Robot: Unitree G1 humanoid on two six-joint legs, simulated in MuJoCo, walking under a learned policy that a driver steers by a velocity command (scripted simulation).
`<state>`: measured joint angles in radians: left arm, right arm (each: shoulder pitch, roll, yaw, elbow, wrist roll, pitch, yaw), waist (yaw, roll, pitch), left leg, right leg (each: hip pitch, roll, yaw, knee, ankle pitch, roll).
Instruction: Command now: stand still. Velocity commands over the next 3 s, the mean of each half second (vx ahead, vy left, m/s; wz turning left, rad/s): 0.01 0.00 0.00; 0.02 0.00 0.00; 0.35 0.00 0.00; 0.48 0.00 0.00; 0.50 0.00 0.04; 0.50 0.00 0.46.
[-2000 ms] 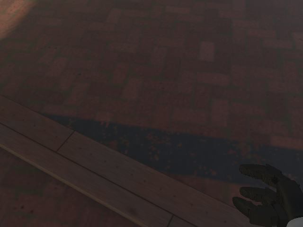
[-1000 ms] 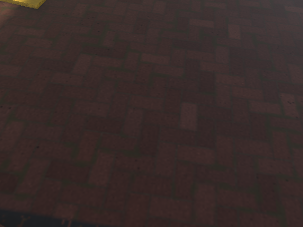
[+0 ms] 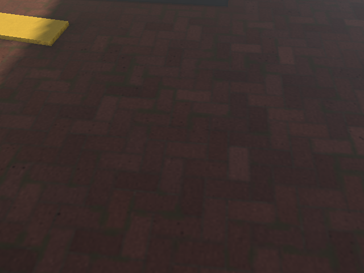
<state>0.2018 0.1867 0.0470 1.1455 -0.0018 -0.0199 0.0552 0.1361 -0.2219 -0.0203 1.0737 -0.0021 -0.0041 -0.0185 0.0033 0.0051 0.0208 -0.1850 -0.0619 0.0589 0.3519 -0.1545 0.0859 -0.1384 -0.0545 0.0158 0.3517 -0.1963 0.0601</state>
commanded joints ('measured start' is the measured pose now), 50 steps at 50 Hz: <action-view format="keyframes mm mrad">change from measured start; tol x2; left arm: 1 31 92 14 -12 -1 -5 7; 25 106 79 21 26 -5 -8 22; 50 167 62 29 24 -9 -10 29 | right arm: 1 -6 -111 -18 -33 1 -6 -3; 47 112 -81 -27 -33 8 7 -10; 50 125 -154 -53 -36 24 5 -15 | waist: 1 -2 -6 -18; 46 -5 -17 5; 47 -6 -13 -14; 50 -15 59 27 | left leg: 1 35 114 -128 -105 2 21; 22 39 113 -146 -141 -20 18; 46 38 102 -133 -120 4 26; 48 23 101 -148 -157 -236 37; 50 4 166 -240 -217 -471 93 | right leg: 1 -46 -2 -3 -38 70 -24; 46 -77 -13 -10 -41 61 -17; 48 -71 12 -44 -9 -26 -22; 50 -153 50 -98 124 -122 -38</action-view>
